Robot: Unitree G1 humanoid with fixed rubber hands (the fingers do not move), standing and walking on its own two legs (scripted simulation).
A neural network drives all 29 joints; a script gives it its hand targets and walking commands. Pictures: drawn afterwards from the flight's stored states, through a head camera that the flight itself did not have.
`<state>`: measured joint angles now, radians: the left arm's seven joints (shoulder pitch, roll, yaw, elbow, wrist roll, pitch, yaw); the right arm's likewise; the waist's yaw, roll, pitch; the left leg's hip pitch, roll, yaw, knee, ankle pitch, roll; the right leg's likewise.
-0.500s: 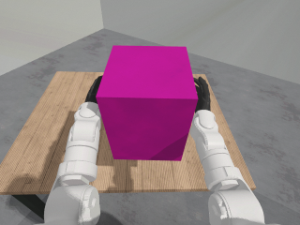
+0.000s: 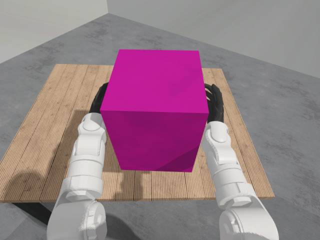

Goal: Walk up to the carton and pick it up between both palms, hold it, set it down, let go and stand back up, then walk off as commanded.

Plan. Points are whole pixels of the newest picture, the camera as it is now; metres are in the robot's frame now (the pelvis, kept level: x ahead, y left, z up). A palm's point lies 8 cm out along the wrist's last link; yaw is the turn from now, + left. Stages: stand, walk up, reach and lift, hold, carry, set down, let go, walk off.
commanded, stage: set down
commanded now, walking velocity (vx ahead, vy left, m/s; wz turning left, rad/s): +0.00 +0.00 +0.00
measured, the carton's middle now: (157, 114) +0.40 -0.02 +0.10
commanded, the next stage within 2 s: none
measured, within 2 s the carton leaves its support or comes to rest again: neither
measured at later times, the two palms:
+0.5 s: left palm (103, 120) +0.40 +0.12 +0.09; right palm (214, 128) +0.35 -0.16 +0.09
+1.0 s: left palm (108, 127) +0.41 +0.12 +0.05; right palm (211, 137) +0.35 -0.17 +0.05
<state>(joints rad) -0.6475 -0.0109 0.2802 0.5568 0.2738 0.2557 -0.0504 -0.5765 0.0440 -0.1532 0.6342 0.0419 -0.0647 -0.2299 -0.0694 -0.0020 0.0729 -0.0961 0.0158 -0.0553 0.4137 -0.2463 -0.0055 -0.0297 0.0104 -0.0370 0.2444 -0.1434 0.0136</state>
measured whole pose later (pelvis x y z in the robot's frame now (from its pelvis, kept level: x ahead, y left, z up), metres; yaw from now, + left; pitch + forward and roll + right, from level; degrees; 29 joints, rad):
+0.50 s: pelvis +0.00 +0.00 +0.00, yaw +0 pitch -4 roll -2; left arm -0.61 -0.02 0.28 0.63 0.27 0.14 -0.06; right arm -0.50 0.09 -0.21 0.63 -0.06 -0.16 -0.23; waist -0.07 0.00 0.10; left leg -0.10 0.02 -0.06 0.41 -0.25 -0.01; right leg -0.03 0.01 -0.04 0.24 -0.15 0.01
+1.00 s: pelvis +0.01 +0.00 +0.00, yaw +0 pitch -1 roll -2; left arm -0.61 -0.02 0.31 0.76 0.29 -0.01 -0.07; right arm -0.48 0.14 -0.33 0.76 -0.17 -0.33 -0.21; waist -0.07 0.00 0.11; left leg -0.13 0.02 -0.06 0.41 -0.26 -0.01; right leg -0.07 0.01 -0.04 0.24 -0.16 0.01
